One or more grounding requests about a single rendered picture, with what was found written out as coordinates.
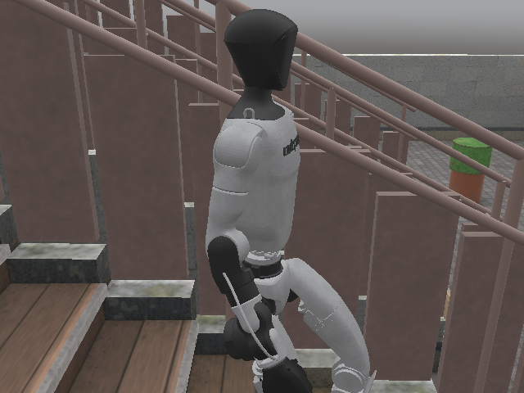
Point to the robot left upper arm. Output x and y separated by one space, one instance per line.
292 114

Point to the robot left shin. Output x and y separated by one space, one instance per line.
366 389

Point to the robot right upper arm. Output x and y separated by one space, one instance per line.
237 154

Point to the robot right forearm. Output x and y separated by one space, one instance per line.
224 258

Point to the left robot thigh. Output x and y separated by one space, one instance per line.
328 316

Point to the right robot hand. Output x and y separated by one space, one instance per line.
286 377

